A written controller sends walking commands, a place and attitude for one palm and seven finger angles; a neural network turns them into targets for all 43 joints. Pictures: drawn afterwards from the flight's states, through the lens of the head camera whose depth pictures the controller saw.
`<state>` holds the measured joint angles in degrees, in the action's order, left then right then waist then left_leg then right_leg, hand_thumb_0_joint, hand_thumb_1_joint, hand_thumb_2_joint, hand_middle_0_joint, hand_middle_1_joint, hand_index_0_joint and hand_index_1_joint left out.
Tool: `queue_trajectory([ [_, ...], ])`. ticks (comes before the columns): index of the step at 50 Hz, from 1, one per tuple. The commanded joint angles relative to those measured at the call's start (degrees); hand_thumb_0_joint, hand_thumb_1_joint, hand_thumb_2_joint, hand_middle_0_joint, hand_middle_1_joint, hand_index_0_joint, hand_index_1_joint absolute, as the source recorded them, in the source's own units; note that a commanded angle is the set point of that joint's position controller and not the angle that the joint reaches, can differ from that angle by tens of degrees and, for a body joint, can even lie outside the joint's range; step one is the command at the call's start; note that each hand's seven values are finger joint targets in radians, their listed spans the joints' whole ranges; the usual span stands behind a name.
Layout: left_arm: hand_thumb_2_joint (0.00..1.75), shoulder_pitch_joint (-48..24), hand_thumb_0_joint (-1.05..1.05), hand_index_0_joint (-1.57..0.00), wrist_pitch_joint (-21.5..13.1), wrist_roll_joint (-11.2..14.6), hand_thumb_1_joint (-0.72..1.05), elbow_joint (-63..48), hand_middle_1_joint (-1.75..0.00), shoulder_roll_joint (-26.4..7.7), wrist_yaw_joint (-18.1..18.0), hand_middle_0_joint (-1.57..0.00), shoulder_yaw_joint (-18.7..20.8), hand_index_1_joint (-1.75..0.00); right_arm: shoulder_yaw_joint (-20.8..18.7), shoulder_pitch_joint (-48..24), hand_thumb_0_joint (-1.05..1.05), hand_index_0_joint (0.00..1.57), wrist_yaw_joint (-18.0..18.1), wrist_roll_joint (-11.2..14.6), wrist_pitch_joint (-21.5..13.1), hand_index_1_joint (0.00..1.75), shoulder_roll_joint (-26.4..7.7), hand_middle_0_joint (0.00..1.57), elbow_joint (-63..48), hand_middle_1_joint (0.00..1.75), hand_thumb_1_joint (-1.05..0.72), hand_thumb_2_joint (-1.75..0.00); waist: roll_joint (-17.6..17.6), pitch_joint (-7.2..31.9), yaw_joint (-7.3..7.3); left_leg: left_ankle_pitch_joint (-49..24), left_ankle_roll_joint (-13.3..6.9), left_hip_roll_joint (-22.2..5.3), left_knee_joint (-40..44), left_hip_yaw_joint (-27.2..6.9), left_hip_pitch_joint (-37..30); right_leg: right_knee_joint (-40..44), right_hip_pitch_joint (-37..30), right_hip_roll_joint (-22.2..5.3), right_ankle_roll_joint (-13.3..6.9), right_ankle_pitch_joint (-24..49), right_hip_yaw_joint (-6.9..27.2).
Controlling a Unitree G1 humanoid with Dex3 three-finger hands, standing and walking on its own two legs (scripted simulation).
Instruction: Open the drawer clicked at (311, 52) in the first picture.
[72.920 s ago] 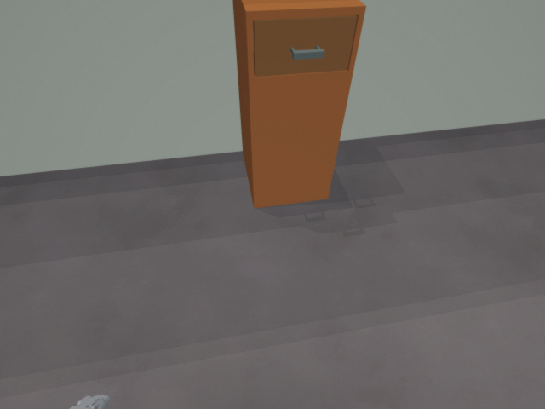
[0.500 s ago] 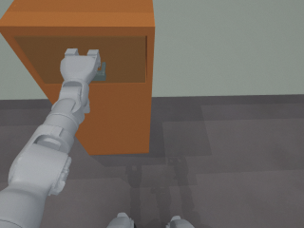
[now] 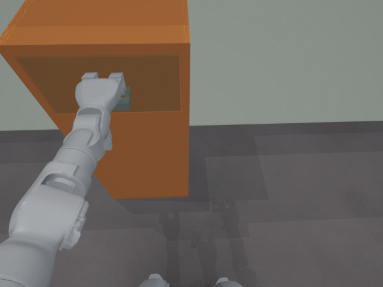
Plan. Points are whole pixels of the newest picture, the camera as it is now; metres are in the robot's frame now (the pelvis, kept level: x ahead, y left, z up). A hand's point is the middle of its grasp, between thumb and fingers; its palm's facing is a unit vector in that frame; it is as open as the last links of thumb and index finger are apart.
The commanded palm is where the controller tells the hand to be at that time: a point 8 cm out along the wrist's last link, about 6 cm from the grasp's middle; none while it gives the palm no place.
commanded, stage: lift the hand off the handle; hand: left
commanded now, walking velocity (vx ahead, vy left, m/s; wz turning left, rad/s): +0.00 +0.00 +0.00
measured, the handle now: (108, 97) +0.54 +0.17 +0.05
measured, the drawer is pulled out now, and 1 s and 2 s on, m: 0.00 0.00 0.00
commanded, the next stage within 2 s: open the thumb to release the handle in 0.24 s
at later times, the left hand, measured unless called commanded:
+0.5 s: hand (103, 110) +0.49 +0.18 +0.06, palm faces -0.12 -0.02 -0.99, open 13.7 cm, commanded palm +0.50 +0.17 +0.14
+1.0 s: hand (105, 111) +0.49 +0.17 +0.06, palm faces -0.03 +0.00 -1.00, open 13.5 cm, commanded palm +0.50 +0.18 +0.09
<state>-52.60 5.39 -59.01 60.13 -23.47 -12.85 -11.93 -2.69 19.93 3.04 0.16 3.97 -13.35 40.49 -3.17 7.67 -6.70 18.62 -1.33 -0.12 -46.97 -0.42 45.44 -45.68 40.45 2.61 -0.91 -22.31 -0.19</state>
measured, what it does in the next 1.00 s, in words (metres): stands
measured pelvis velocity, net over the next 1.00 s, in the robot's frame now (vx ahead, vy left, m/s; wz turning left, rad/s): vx -0.02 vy -0.02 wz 0.01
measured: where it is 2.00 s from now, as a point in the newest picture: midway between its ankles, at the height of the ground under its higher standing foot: outside the picture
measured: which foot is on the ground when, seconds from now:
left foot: down 0.00-1.00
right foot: down 0.00-1.00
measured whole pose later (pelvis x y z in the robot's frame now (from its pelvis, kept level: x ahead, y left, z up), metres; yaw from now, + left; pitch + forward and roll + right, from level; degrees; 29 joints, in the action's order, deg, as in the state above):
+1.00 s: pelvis -0.02 -0.02 -0.01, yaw +1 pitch +18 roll -1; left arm -57.3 0.6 -62.2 67.4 -26.0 -14.9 -7.3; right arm -2.2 19.5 2.4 0.6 4.7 -15.1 39.8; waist -2.6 8.6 -8.4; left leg 18.1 -0.4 -0.7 -49.9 -1.8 49.9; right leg -49.5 45.0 3.3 -2.0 -22.5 -1.6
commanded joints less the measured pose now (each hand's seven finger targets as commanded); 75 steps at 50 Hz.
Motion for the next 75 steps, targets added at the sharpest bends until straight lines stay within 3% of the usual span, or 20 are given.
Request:
queue_trajectory([
  [1, 0.3, -35.71, 0.0, -0.3, -5.0, 0.66, -0.5, -20.5, -1.2, -6.71, -3.41, -0.3, 2.56, -1.2, -2.92, 6.05, 0.0, 0.2, 0.96, 0.24, -1.91, 0.3, -8.74, 0.2, -3.51, 0.3, -0.9, -0.9, -1.98, 24.78, -3.59, -12.83, -1.38, 0.57, 4.77, -0.27, -27.61, 8.87, -2.8, 1.69, -0.68, 12.32, -0.43],
  [5, 0.3, -37.11, 0.0, -0.3, -6.61, 1.83, -0.5, -25.72, -1.2, -6.24, -3.67, -0.3, 2.42, -1.2, -3.16, 6.3, 0.0, 0.2, 0.82, 0.16, -2.75, 0.3, -8.65, 0.2, -3.0, 0.3, -0.9, -0.9, -2.02, 27.46, -3.15, -17.41, -1.28, 0.55, 5.35, -0.41, -31.76, 9.32, -5.02, 1.93, -0.61, 15.62, -0.69],
  [6, 0.3, -36.1, 0.0, -0.3, -6.89, 1.84, -0.5, -27.1, -1.2, -9.28, -3.87, -0.3, 5.2, -1.2, -3.41, 6.21, 0.0, 0.2, 0.92, 0.22, -2.81, 0.3, -8.98, 0.2, -2.93, 0.3, -0.9, -0.9, -2.93, 28.44, -2.34, -19.31, -1.15, 0.48, 5.41, -0.44, -32.84, 9.17, -5.92, 2.01, -0.86, 17.22, -0.73],
  [12, 0.3, -36.39, 0.0, -0.3, -7.82, 3.54, -0.5, -36.26, -1.2, -7.23, -3.66, -0.3, 3.57, -1.2, -3.61, 5.03, 0.0, 0.2, 0.62, 0.13, -3.67, 0.3, -8.7, 0.2, -2.81, 0.3, -0.9, -0.9, -5.1, 31.76, -1.52, -31.06, -0.67, 0.25, 5.81, -0.5, -40.03, 9.72, -9.04, 2.11, -0.67, 23.99, -1.08],
  [17, 0.3, -31.17, 0.0, -0.3, -8.3, 6.11, -0.5, -46.2, -1.2, -8.15, -2.53, -0.3, 4.91, -1.2, -3.64, 3.35, 0.0, 0.2, 0.47, 0.19, -4.62, 0.3, -8.17, 0.2, -3.46, 0.3, -0.9, -0.9, -4.73, 34.79, 0.11, -44.56, -0.23, -0.47, 5.99, -0.59, -45.54, 10.42, -13.37, 1.87, -0.05, 31.3, -0.84],
  [19, 0.3, -27.9, 0.0, -0.29, -8.08, 6.42, -0.5, -46.79, -1.15, -8.86, -2.07, -0.29, 5.42, -1.15, -3.74, 2.94, 0.0, 0.2, 0.44, 0.24, -4.94, 0.3, -8.38, 0.2, -3.44, 0.3, -0.9, -0.9, -4.36, 33.3, 0.23, -47.71, 0.09, -0.42, 6.08, -0.67, -45.54, 10.77, -14.21, 1.82, -0.12, 32.74, -0.91],
  [20, 0.3, -24.99, 0.0, -0.29, -7.86, 6.1, -0.5, -43.2, -1.11, -6.23, -1.91, -0.29, 4.09, -1.11, -3.5, 3.05, 0.0, 0.2, 0.29, 0.31, -5.08, 0.3, -7.87, 0.2, -2.93, 0.3, -0.9, -0.9, -1.66, 30.2, -0.15, -46.26, -0.36, -0.4, 6.02, -0.48, -43.71, 10.8, -13.13, 1.76, 0.32, 32.69, -0.85],
  [21, 0.3, -24.08, 0.0, -0.28, -8.02, 6.03, -0.5, -40.89, -1.07, -7.97, -1.92, -0.28, 6.06, -1.07, -3.64, 3.43, 0.0, 0.2, 0.27, 0.26, -4.87, 0.3, -8.43, 0.2, -2.24, 0.3, -0.9, -0.9, -0.04, 27.56, -0.15, -44.2, -0.42, -0.17, 6.16, -0.3, -41.33, 10.7, -13.35, 1.65, 0.25, 33.59, -0.95],
  [24, 0.3, -23.82, 0.0, -0.25, -8.5, 3.53, -0.5, -35.53, -0.93, -10.27, -2.75, -0.25, 7.71, -0.93, -3.79, 3.25, 0.0, 0.2, 0.0, 0.01, -4.14, 0.3, -8.97, 0.2, -1.56, 0.3, -0.9, -0.9, 0.22, 27.66, 0.27, -39.61, -0.58, 0.87, 5.78, 0.58, -37.37, 9.9, -15.08, 1.04, -0.11, 34.7, -0.3],
  [28, 0.3, -22.64, 0.0, -0.22, -7.58, 0.86, -0.5, -25.19, -0.75, -7.89, -4.47, -0.22, 6.78, -0.75, -4.09, 3.42, 0.0, 0.2, -0.8, -0.05, -2.71, 0.3, -8.77, 0.2, -0.39, 0.3, -0.9, -0.9, 2.66, 23.67, -1.02, -32.34, -0.81, 1.57, 4.36, 1.31, -31.64, 8.7, -11.56, 0.8, -0.18, 33.29, -0.22],
  [32, 0.3, -22.69, 0.0, -0.19, -5.81, -1.15, -0.5, -16.35, -0.57, -10.49, -6.08, -0.19, 8.55, -0.57, -3.87, 3.58, 0.0, 0.2, -1.25, -0.3, -1.07, 0.3, -9.2, 0.2, -0.32, 0.3, -0.9, -0.9, 4.47, 22.05, -1.65, -25.25, -0.95, 2.43, 2.96, 2.05, -24.15, 7.7, -10.87, 0.18, 0.01, 32.84, 0.61],
  [38, 0.3, -23.69, 0.0, -0.15, -2.56, -3.83, -0.5, -3.02, -0.3, -11.55, -7.11, -0.15, 7.75, -0.3, -3.29, 4.79, 0.0, 0.2, -1.59, -0.19, 0.99, 0.3, -9.69, 0.2, -1.3, 0.3, -0.9, -0.9, 5.76, 16.83, -3.62, -15.27, -1.0, 2.39, 0.98, 1.71, -14.48, 6.51, -3.99, 0.27, 0.08, 22.86, 0.69],
  [45, 0.3, -31.34, 0.0, -0.15, -1.81, -3.71, -0.5, -1.26, -0.3, -14.59, -5.87, -0.15, 7.06, -0.3, -2.26, 5.86, 0.0, 0.2, -0.61, 0.44, 0.63, 0.3, -9.87, 0.2, -3.71, 0.3, -0.9, -0.9, 2.99, 16.76, -5.02, -3.33, -1.69, 1.83, 1.18, 1.42, -10.15, 7.25, -0.63, 0.46, 0.53, 8.26, 1.3],
  [46, 0.3, -32.06, 0.0, -0.15, -2.1, -3.86, -0.5, -1.31, -0.3, -16.97, -5.64, -0.15, 8.53, -0.3, -2.13, 6.13, 0.0, 0.2, -0.36, 0.52, 0.32, 0.3, -10.08, 0.2, -3.66, 0.3, -0.9, -0.9, 1.91, 17.01, -4.68, -1.82, -1.69, 1.63, 1.15, 1.28, -9.26, 7.05, -0.15, 0.41, 0.43, 6.27, 1.46],
  [57, 0.3, -36.99, 0.0, -0.15, -4.61, -3.15, -0.5, -1.12, -0.3, -20.68, -4.99, -0.15, 8.35, -0.3, -1.11, 8.8, 0.0, 0.2, 1.34, 0.91, -4.16, 0.3, -11.06, 0.2, -3.49, 0.3, -0.9, -0.9, 2.19, 17.16, -5.57, 11.62, -2.15, 1.14, 1.69, 0.34, -3.03, 6.39, 4.69, 0.67, 0.56, -8.83, 1.8],
  [59, 0.3, -38.66, 0.0, -0.15, -4.84, -2.87, -0.5, -1.74, -0.3, -22.93, -5.06, -0.15, 9.59, -0.3, -1.06, 9.28, 0.0, 0.2, 1.55, 0.85, -4.7, 0.3, -11.39, 0.2, -3.01, 0.3, -0.9, -0.9, 1.5, 18.88, -5.47, 12.62, -2.12, 0.9, 1.92, -0.21, -2.98, 5.72, 4.52, 0.67, 0.34, -9.13, 1.74],
  [63, 0.3, -39.59, 0.0, -0.15, -4.52, -2.51, -0.5, -2.36, -0.3, -20.43, -5.53, -0.15, 7.51, -0.3, -0.86, 9.46, 0.0, 0.2, 1.71, 0.86, -5.86, 0.3, -11.56, 0.2, -2.69, 0.3, -0.9, -0.9, -0.67, 19.57, -5.99, 14.83, -1.99, 0.65, 2.73, -1.45, -4.92, 4.59, 7.64, 0.87, 0.26, -9.1, 0.95],
  [66, 0.3, -39.61, 0.0, -0.15, -4.25, -2.16, -0.5, -1.29, -0.3, -21.92, -5.72, -0.15, 8.37, -0.3, -0.48, 9.45, 0.0, 0.2, 2.06, 0.98, -6.44, 0.3, -12.01, 0.2, -2.23, 0.3, -0.9, -0.9, 0.85, 19.09, -6.46, 15.92, -2.03, 0.17, 3.09, -2.14, -4.7, 4.12, 8.43, 0.84, 0.38, -8.85, 0.67],
  [71, 0.3, -41.85, 0.0, -0.15, -4.12, -1.47, -0.5, -3.47, -0.3, -19.75, -5.36, -0.15, 6.42, -0.3, -0.12, 9.06, 0.0, 0.2, 2.4, 1.01, -7.09, 0.3, -12.13, 0.2, -2.08, 0.3, -0.9, -0.9, -2.27, 21.07, -6.84, 16.67, -1.51, -0.57, 4.08, -3.62, -8.68, 2.82, 11.1, 0.6, 0.26, -6.95, -0.16],
  [75, 0.3, -41.03, 0.0, -0.15, -3.92, -0.3, -0.5, -3.41, -0.3, -18.06, -5.0, -0.15, 5.46, -0.3, 0.3, 8.24, 0.0, 0.2, 2.89, 1.17, -7.33, 0.3, -12.05, 0.2, -2.53, 0.3, -0.9, -0.9, -0.55, 20.79, -7.2, 16.58, -1.62, -0.72, 4.18, -3.66, -9.04, 3.03, 11.0, 0.47, 0.56, -6.79, -0.13],
])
